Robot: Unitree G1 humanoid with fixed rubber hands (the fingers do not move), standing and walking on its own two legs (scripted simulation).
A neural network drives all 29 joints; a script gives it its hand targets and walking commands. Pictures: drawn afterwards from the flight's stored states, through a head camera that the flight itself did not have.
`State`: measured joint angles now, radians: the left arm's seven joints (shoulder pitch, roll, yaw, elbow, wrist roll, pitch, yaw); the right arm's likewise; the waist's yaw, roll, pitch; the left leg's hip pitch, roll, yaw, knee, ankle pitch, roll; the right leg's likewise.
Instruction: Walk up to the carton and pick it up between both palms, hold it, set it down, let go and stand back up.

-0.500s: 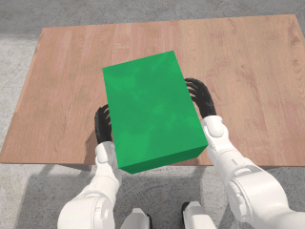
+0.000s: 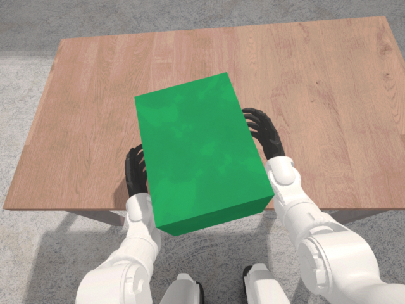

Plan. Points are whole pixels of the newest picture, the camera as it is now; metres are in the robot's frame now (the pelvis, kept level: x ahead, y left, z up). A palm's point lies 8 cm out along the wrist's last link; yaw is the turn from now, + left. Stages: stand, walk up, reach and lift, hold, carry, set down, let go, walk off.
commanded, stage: reach and lift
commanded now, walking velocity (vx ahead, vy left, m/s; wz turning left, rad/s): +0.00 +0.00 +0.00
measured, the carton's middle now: (200, 156) +0.41 +0.03 -0.04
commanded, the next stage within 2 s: none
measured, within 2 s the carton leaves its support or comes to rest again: leaves its support in 1.06 s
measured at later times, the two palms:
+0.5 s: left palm (139, 182) +0.37 +0.16 -0.06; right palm (269, 141) +0.43 -0.12 -0.03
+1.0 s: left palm (138, 183) +0.37 +0.16 -0.05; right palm (268, 139) +0.43 -0.11 -0.03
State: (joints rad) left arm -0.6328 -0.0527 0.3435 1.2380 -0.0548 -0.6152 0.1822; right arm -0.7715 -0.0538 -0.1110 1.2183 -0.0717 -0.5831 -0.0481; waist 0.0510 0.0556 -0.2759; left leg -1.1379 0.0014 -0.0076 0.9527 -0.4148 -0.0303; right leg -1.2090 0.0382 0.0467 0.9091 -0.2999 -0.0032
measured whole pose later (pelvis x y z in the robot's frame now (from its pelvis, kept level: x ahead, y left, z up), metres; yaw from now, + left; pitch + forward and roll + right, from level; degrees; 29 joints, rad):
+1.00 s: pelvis +0.02 +0.00 +0.00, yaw +0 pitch +35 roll +0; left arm -0.58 -0.04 0.28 1.25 -0.05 -0.60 0.23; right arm -0.75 -0.07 0.03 1.22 -0.03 -0.51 -0.11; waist 0.05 0.06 -0.35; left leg -1.13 0.00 -0.01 0.98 -0.46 -0.03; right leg -1.21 0.04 0.04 0.95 -0.35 0.00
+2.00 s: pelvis -0.02 -0.02 +0.02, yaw +1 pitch +14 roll +1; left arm -0.72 0.01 0.14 1.13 -0.15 -0.04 0.26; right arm -0.91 -0.12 0.02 1.14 0.10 0.04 -0.11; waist 0.05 0.07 -0.27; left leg -0.72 0.00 -0.03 0.87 -0.39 -0.03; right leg -0.80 0.04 0.03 0.87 -0.31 -0.02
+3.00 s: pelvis +0.00 -0.01 +0.06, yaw +1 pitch +8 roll +1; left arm -0.67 0.06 0.20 0.81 -0.15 0.28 0.18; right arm -0.80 -0.06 0.02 0.81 0.12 0.34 -0.23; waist 0.05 0.07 -0.24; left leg -0.41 0.00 -0.04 0.56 -0.28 -0.03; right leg -0.49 0.03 0.03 0.56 -0.20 -0.02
